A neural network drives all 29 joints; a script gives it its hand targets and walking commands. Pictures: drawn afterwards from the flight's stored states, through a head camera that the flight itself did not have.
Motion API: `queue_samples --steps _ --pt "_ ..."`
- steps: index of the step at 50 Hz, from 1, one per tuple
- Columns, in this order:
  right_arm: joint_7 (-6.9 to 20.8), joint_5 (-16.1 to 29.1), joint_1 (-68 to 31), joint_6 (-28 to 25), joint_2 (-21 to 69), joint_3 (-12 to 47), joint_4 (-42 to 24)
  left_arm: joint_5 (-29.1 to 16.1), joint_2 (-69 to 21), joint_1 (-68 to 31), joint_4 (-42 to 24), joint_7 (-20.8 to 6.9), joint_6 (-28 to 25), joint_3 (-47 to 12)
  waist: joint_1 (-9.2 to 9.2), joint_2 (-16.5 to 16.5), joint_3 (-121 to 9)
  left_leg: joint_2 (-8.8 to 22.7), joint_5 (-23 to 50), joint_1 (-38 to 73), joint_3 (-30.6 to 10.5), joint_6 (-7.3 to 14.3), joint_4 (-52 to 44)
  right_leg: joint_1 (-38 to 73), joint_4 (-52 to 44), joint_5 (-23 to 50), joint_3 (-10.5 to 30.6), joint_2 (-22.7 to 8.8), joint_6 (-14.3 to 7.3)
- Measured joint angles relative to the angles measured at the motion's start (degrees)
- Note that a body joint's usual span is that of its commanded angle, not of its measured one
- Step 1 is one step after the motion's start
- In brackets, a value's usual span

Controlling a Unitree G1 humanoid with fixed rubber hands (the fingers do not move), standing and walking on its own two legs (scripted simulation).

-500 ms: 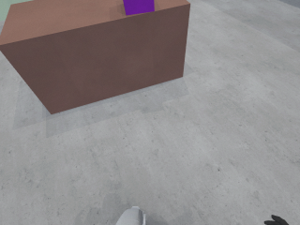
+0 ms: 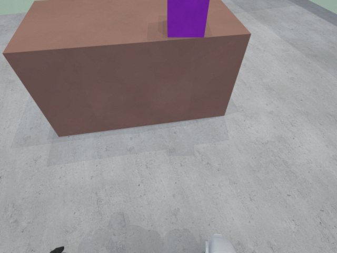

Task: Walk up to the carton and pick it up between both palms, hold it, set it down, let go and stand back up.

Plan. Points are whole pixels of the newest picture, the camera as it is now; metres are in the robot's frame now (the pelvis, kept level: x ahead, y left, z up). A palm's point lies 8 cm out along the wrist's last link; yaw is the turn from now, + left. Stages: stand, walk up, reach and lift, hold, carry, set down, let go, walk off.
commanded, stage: walk up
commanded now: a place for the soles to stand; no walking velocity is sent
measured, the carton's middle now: (186, 4) +1.27 -0.04 +0.04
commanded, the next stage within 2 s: none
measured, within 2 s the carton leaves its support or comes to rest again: neither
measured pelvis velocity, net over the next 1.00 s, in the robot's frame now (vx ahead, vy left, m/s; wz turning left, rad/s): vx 0.40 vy -0.13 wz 0.15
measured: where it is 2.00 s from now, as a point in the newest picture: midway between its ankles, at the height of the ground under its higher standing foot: (196, 188)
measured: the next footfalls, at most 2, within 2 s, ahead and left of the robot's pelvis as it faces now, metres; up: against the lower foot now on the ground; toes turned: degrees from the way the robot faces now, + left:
right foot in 0.10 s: +0.20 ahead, -0.18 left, +0.00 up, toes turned -4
left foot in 0.48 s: +0.36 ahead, +0.07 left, +0.00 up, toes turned +13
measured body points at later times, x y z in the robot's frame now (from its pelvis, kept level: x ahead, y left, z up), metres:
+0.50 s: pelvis +0.22 -0.05 -0.02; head +0.23 -0.03 +0.43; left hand +0.21 +0.28 -0.13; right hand +0.38 -0.35 -0.10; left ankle +0.33 +0.06 -0.73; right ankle +0.17 -0.18 -0.73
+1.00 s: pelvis +0.40 -0.13 -0.02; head +0.40 -0.14 +0.43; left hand +0.42 +0.22 -0.11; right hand +0.49 -0.47 -0.13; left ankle +0.34 +0.03 -0.68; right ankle +0.48 -0.25 -0.73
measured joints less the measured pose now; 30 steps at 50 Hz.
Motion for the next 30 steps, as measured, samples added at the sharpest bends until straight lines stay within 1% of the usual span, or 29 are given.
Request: queue_samples --steps 3,4,5,6,7,9,10,11,13,15,17,19,22,24,25,26,28,30 --pt "-0.34 -0.04 1.63 -0.03 -1.26 -0.03 0.56 0.0 0.25 -0.59 0.67 -0.39 -0.55 0.93 -0.55 0.75 -0.58 0.8 -3.67 1.71 -0.85 -1.38 1.7 2.15 -5.82 1.86 -0.97 1.28 -0.53" --pt "-0.47 -0.06 2.23 0.02 -1.72 -0.05 0.67 0.05 0.46 -0.76 0.54 -0.43 -0.92 1.24 -0.53 1.17 -0.66 1.32 -5.47 1.9 -1.31 -2.0 3.36 3.76 -7.74 2.17 -1.41 2.07 -0.89" --pt "-0.66 -0.08 2.82 0.1 -2.25 -0.12 0.73 0.12 0.64 -0.92 0.28 -0.32 -1.52 1.58 -0.4 1.86 -0.73 1.99 -7.74 1.33 -1.94 -2.14 6.55 5.39 -9.26 2.97 -1.82 3.0 -0.78" --pt "-0.96 0.09 2.71 0.33 -2.87 -0.25 1.14 0.14 0.25 -1.41 0.12 0.01 -2.2 1.91 -0.12 3.34 -0.19 2.91 -9.52 -0.4 -2.88 -1.21 12.39 5.64 -7.59 2.39 -2.79 3.98 -0.17" --pt "-1.37 0.42 2.24 0.59 -3.07 -0.22 1.73 -0.13 0.02 -1.74 -0.24 0.32 -2.75 1.8 -0.03 3.99 0.42 2.52 -9.73 -3.06 -3.71 -0.41 20.19 5.93 -5.52 0.47 -3.53 4.17 0.14" --pt "-1.9 0.78 1.12 1.0 -3.18 0.15 2.91 -0.97 -0.58 -1.83 -0.82 0.8 -3.01 1.09 0.57 4.59 1.01 1.51 -8.85 -8.24 -3.46 0.25 33.15 8.06 -4.68 -2.7 -4.41 4.25 -0.02" --pt "-1.9 0.85 0.77 0.98 -3.35 0.28 3.22 -1.3 -1.07 -1.77 -0.96 1.07 -2.86 0.67 0.72 5.21 1.03 1.91 -7.3 -10.58 -2.57 0.23 36.55 9.58 -5.48 -3.43 -5.1 4.4 -0.32" --pt "-1.78 0.8 0.47 0.91 -3.54 0.31 3.42 -1.56 -1.59 -1.64 -1.0 1.34 -2.74 0.27 0.83 5.86 0.94 2.66 -5.76 -12.61 -1.53 0.05 37.59 11.1 -6.65 -3.61 -5.83 4.56 -0.48" --pt "-1.24 0.62 -0.36 0.86 -3.57 0.13 3.74 -1.57 -2.36 -1.14 -1.2 1.58 -2.68 -0.27 1.07 6.88 0.91 4.3 -3.43 -15.63 0.15 -0.69 34.37 13.94 -9.27 -3.85 -7.26 5.06 -0.96" --pt "-0.41 0.45 -0.93 0.88 -3.03 0.13 3.71 -1.18 -2.34 -0.39 -1.54 1.35 -2.48 -0.39 1.59 6.79 0.85 5.36 -3.17 -17.3 1.5 -1.37 27.62 16.16 -11.13 -4.49 -8.32 5.38 -1.62" --pt "0.23 0.04 -1.59 1.08 -2.42 0.18 3.58 -1.05 -2.07 0.69 -1.54 1.24 -2.39 -0.34 2.34 6.28 0.78 5.89 -2.62 -18.0 2.7 -1.92 20.67 18.24 -12.37 -5.45 -8.99 5.62 -1.85" --pt "0.35 -0.15 -2.35 1.11 -1.92 0.32 3.46 -1.06 -1.77 1.84 -1.38 1.24 -2.06 -0.16 3.05 5.74 0.74 6.22 0.74 -18.43 3.96 -1.87 15.44 20.37 -13.22 -6.57 -9.6 5.81 -1.4" --pt "0.46 -0.05 -3.46 0.75 -1.25 0.21 2.66 -1.33 -1.07 3.52 -0.88 1.23 -1.41 0.01 3.94 4.67 0.75 6.05 5.84 -17.42 5.9 -0.85 8.3 22.67 -12.46 -9.34 -10.16 5.81 -0.44" --pt "0.45 -0.24 -3.82 -0.07 -1.1 -0.07 1.81 -1.39 -0.42 4.96 -0.75 1.33 -0.63 -0.11 3.91 3.55 0.62 4.9 9.99 -15.16 7.0 0.4 4.26 22.83 -8.23 -13.03 -10.18 4.88 -0.16" --pt "0.17 -0.56 -4.19 -0.47 -0.89 -0.24 1.48 -1.54 -0.19 5.38 -0.45 1.42 -0.05 -0.06 3.67 2.41 0.73 4.14 12.07 -14.94 7.56 1.05 5.24 21.62 -3.57 -15.04 -9.22 3.86 -0.77" --pt "-0.18 -0.63 -4.4 -0.71 -0.68 -0.37 0.9 -1.65 -0.29 5.46 0.06 1.51 0.68 -0.05 3.24 1.78 0.62 3.72 10.8 -15.24 7.71 1.32 7.18 19.13 2.49 -15.17 -6.99 4.01 -1.26" --pt "-0.91 0.17 -4.26 -0.9 -0.17 -0.31 -0.29 -1.49 -0.26 5.3 1.07 1.66 1.72 -0.5 2.47 0.96 0.19 3.52 7.25 -14.42 7.66 1.42 8.5 13.35 13.71 -15.02 -2.89 5.33 -1.47" --pt "-1.61 0.39 -3.69 -1.06 0.16 -0.16 -0.94 -1.14 -0.26 4.39 1.74 1.68 1.78 -0.56 1.97 0.36 0.34 3.58 6.05 -12.54 7.41 1.26 7.42 8.4 18.56 -13.6 -1.47 5.22 -1.16"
